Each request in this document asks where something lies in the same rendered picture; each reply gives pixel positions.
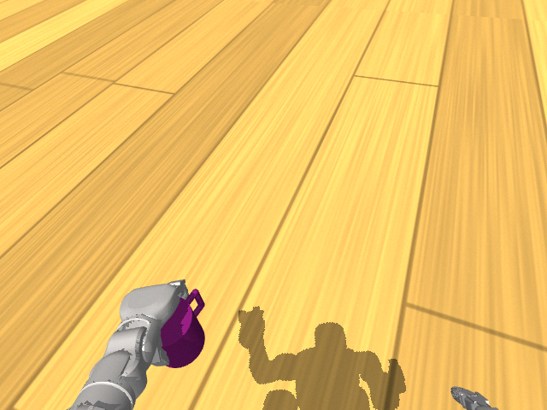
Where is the mug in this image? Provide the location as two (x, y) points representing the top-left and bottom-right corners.
(161, 289), (205, 368)

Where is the left robot hand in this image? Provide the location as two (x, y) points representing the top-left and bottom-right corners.
(120, 279), (189, 366)

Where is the right robot hand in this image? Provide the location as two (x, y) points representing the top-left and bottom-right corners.
(451, 387), (499, 410)

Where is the left robot arm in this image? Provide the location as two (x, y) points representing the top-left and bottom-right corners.
(67, 315), (161, 410)

